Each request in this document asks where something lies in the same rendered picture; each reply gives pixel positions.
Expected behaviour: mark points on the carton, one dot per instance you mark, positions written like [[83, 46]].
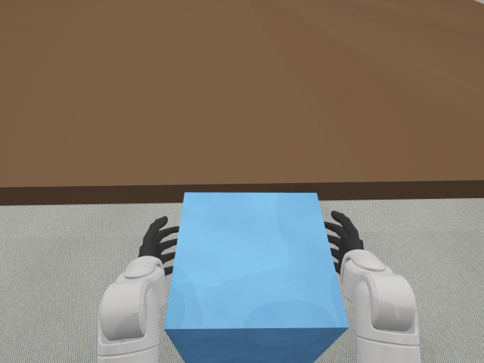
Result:
[[253, 280]]

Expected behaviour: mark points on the right robot forearm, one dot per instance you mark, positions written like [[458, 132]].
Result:
[[385, 310]]

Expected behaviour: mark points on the robot left hand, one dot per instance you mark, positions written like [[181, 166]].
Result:
[[151, 242]]

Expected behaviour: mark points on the robot right hand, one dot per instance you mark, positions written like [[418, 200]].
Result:
[[349, 238]]

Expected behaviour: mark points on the left robot forearm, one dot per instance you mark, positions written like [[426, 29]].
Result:
[[129, 316]]

